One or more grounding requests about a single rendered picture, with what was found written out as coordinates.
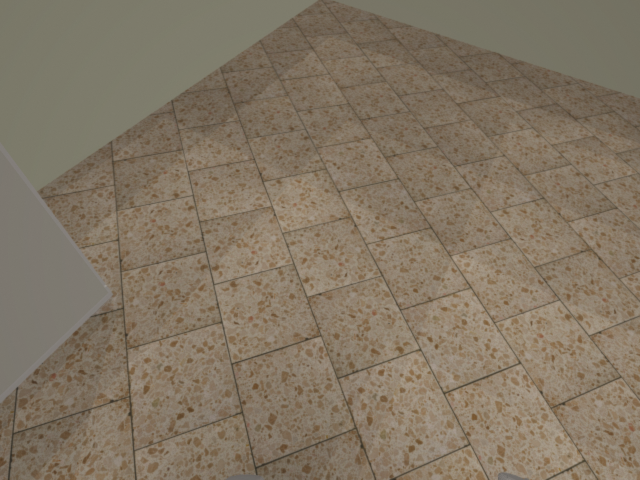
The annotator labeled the fridge door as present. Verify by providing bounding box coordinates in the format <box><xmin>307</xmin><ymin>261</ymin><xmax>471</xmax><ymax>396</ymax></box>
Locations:
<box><xmin>0</xmin><ymin>150</ymin><xmax>108</xmax><ymax>395</ymax></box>

